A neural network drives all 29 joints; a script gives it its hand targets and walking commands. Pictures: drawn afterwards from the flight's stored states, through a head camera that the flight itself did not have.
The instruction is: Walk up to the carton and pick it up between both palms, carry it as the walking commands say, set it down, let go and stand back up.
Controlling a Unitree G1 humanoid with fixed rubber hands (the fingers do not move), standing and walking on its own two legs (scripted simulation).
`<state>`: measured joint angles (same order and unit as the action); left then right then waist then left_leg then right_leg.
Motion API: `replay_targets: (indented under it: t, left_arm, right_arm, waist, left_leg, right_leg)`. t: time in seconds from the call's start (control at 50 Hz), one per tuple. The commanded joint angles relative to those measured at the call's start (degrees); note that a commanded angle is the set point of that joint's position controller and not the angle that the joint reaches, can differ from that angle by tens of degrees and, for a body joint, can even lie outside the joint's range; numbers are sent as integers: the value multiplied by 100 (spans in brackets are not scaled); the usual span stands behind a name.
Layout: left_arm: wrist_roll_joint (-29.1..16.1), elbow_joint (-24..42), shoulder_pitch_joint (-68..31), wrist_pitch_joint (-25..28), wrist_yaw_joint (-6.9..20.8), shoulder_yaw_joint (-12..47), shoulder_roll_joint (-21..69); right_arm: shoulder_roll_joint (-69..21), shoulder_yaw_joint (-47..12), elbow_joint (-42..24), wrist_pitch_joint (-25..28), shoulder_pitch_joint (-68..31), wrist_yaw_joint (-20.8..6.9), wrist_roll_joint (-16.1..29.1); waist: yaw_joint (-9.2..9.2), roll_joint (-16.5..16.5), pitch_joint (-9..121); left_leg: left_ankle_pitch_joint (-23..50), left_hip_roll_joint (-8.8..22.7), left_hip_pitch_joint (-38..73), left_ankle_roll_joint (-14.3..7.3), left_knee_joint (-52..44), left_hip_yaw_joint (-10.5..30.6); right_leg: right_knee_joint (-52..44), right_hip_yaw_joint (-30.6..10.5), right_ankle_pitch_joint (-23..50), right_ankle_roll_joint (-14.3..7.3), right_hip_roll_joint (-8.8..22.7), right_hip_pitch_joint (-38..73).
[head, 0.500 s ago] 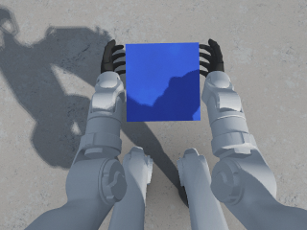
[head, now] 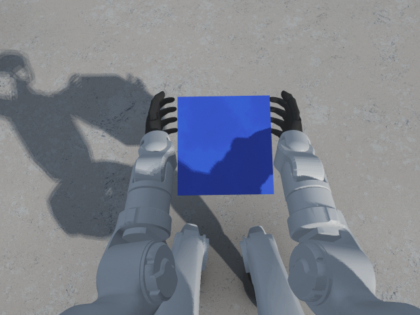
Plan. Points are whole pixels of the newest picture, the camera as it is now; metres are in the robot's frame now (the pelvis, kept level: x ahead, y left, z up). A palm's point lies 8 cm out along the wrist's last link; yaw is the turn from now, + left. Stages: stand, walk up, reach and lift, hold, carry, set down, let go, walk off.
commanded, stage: reach and lift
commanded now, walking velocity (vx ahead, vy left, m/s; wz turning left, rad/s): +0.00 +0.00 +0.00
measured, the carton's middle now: (221, 152) +0.44 +0.01 -0.14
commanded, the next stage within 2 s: none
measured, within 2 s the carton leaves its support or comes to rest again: neither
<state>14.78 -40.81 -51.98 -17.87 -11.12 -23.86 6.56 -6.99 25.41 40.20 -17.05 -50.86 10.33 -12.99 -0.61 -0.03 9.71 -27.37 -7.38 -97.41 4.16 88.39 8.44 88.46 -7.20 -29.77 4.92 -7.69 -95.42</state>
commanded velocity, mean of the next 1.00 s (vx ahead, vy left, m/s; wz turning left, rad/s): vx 0.00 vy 0.00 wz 0.00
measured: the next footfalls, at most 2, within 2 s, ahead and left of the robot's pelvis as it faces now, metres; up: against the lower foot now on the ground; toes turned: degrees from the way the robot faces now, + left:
none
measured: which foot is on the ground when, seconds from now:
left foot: down 0.00-1.00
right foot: down 0.00-1.00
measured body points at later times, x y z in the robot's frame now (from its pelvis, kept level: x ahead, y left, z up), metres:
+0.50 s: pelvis +0.02 +0.00 +0.07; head +0.19 +0.01 +0.48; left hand +0.44 +0.14 +0.02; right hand +0.44 -0.12 +0.02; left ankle +0.10 +0.13 -0.53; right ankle +0.09 -0.14 -0.53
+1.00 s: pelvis +0.04 +0.00 +0.14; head +0.17 +0.00 +0.57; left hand +0.42 +0.13 +0.09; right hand +0.42 -0.12 +0.09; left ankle +0.10 +0.13 -0.53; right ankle +0.09 -0.14 -0.53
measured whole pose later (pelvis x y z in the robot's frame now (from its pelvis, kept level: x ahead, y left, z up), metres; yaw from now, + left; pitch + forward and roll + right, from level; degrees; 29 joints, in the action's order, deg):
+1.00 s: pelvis +0.04 +0.00 +0.14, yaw +1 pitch +23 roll -1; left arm 16.2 -35.2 -32.2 -15.1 -7.7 -22.4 11.5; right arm -13.2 23.5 33.7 -14.7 -31.2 7.7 -15.6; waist -0.4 -0.4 7.9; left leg -20.4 -5.0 -58.3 2.6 55.8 9.4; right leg 56.0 -9.3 -22.1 2.7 -5.7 -56.8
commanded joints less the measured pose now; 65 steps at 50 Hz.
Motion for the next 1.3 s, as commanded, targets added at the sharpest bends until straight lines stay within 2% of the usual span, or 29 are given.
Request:
replay_targets:
  t: [0.0, 0.78, 1.28]
  left_arm:
    - [-856, -333, -3516, 147, 1933, 3014, 6137]
    - [-581, -58, -1592, 389, 2047, 3355, 6312]
    - [-460, 535, -453, 94, 2209, 3604, 6311]
  right_arm:
    - [-5954, -3099, 197, 141, -3834, -1874, 823]
    - [-6295, -3450, -31, 333, -1795, -1952, 474]
    - [-6459, -3622, -341, 56, -534, -2053, 356]
  waist:
    - [23, 94, 5275]
    - [31, 56, 3940]
    - [-17, -20, 2807]
  left_leg:
    - [1236, -323, 3474, -118, -1093, -1069]
    - [1938, -84, 5651, -224, -3303, -641]
    - [2774, 32, 7500, -290, -5062, -510]
  right_leg:
    - [-1111, 1018, 1325, -221, -360, 2686]
    - [-3313, 546, 2012, -312, -144, 5015]
    - [-5195, 296, 2889, -338, 12, 6968]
